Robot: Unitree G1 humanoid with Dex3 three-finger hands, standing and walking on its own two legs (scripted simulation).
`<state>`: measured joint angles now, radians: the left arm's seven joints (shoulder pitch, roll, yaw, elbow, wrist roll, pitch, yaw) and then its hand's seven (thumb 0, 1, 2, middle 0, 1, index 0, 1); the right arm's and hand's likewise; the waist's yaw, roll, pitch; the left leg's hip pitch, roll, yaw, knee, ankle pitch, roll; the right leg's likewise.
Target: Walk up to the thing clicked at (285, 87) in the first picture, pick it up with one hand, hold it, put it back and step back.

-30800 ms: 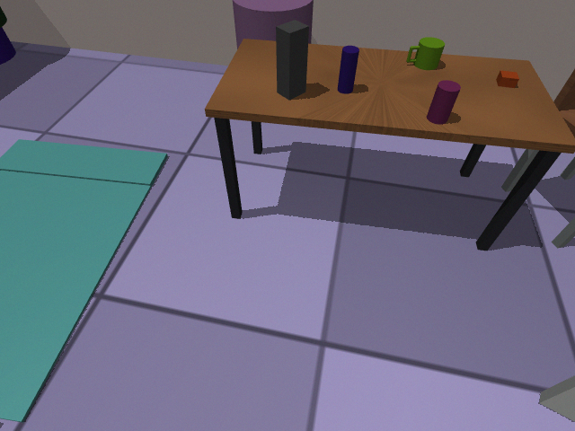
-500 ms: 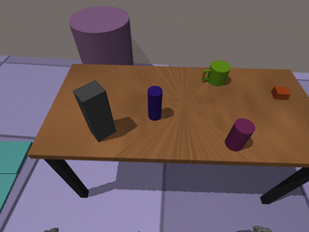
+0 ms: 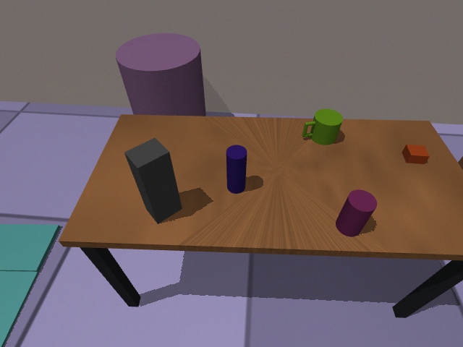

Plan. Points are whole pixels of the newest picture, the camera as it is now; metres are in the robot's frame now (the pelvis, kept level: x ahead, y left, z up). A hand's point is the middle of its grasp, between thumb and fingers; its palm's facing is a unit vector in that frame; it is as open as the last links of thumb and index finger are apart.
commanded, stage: stand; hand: left
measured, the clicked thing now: (156, 183) +0.52 +0.20 -0.08
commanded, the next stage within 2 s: step back in 1.70 s
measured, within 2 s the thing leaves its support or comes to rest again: neither
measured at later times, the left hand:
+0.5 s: hand out of the picture +0.07 +0.24 -0.15, palm faces +0.00 -0.94 -0.33, open 7.4 cm
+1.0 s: hand out of the picture +0.08 +0.25 -0.15, palm faces -0.01 -0.94 -0.35, open 7.4 cm
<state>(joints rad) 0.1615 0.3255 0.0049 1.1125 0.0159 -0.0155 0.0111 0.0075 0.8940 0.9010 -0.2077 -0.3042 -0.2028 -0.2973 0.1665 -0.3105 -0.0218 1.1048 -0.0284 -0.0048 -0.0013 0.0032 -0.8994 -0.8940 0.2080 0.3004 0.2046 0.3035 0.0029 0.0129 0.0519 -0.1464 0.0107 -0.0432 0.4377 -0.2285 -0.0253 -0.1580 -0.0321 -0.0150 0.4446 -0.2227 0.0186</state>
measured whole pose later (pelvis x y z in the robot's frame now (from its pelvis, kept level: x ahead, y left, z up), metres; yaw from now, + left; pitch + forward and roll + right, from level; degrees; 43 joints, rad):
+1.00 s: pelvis +0.01 +0.00 +0.01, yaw -1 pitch -3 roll +0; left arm 0.11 0.33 0.01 1.17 0.01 -0.01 0.00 0.01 0.90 0.90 -0.21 -0.30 -0.20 -0.30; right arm 0.13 -0.34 -0.01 1.15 -0.02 -0.01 0.00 0.00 -0.90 -0.89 0.21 0.30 0.20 0.30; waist 0.00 0.01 0.06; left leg -0.09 0.02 -0.04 0.32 -0.19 -0.03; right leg -0.11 -0.02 -0.01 0.34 -0.18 0.02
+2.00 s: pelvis -0.03 +0.03 -0.02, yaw +0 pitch -1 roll -1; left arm 0.04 0.39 0.06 0.96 0.01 0.05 0.01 0.01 0.90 0.90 -0.21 -0.30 -0.20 -0.30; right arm 0.13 -0.41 -0.06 0.99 -0.01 0.03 0.02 0.00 -0.90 -0.89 0.21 0.30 0.20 0.30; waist -0.03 -0.01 0.15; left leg -0.28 -0.02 -0.03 0.65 -0.36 0.03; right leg -0.37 -0.05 0.02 0.66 -0.28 0.01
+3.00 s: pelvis -0.25 +0.04 -0.01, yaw -4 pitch -2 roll -1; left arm 0.19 0.40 0.09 0.84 0.01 0.06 0.01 0.01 0.90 0.90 -0.21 -0.30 -0.20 -0.30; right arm 0.13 -0.35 -0.04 0.84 -0.03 0.02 -0.01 0.00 -0.90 -0.89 0.21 0.30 0.21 0.30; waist 0.02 -0.04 0.17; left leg -0.32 0.02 -0.02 0.55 -0.19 0.02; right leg -0.37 0.09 0.15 1.10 -0.49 0.03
